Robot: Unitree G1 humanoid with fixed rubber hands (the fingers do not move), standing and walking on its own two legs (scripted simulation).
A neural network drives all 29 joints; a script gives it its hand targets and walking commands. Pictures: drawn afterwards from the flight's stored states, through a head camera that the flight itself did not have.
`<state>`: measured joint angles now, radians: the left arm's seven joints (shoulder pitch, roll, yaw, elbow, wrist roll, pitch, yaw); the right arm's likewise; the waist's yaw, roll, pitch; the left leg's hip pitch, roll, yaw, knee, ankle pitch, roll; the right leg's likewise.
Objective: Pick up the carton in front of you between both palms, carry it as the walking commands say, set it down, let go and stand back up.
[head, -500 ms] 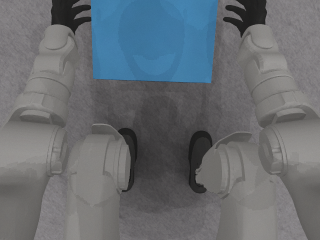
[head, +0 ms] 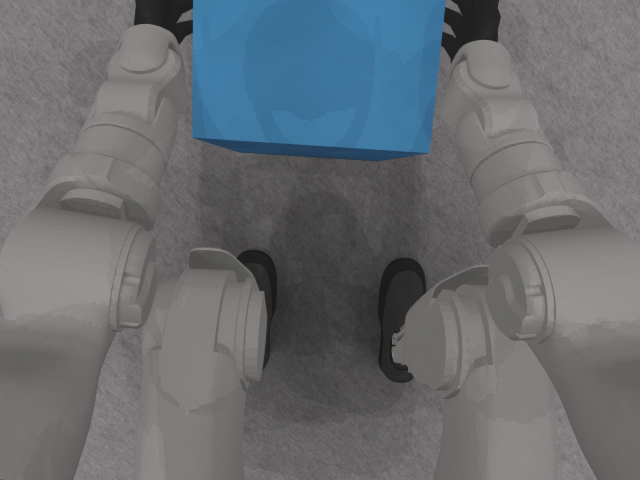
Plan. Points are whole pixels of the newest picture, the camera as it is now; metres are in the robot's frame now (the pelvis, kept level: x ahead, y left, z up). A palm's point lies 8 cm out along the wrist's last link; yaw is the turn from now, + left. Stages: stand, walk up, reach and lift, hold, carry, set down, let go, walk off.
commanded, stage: reach and lift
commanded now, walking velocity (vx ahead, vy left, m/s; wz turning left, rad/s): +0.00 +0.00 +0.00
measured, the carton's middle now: (315, 64) +0.52 +0.05 -0.25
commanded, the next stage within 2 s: none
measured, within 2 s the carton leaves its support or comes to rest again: leaves its support in 0.10 s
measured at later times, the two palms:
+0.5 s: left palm (12, 14) +0.47 +0.22 +0.00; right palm (568, 1) +0.51 -0.08 +0.01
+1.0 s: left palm out of the picture +0.44 +0.20 +0.15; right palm out of the picture +0.48 -0.10 +0.15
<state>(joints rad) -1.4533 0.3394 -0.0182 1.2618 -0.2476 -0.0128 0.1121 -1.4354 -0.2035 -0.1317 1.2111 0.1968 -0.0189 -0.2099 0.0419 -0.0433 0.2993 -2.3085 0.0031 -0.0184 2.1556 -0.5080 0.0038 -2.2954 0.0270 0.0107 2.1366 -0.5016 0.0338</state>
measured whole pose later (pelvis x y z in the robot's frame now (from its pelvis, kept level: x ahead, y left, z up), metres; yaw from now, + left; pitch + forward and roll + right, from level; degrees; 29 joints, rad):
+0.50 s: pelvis +0.01 -0.01 +0.07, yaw +4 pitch +39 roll -1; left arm -1.07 0.12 0.36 0.87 0.10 0.29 0.06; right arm -1.06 0.01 -0.46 0.83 -0.13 0.25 -0.14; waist 0.04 -0.04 -0.10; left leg -2.12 -0.07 -0.06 1.93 -0.49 -0.04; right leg -2.08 0.10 0.04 1.95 -0.55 0.06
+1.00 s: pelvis +0.04 -0.02 +0.20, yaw +5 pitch +35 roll -1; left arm -0.73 0.01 0.33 0.65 0.12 0.33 0.04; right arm -0.72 0.10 -0.37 0.62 -0.11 0.31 -0.13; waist 0.03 -0.04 -0.22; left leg -1.66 -0.05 -0.07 1.54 -0.50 -0.03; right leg -1.64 0.09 0.06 1.55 -0.53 0.03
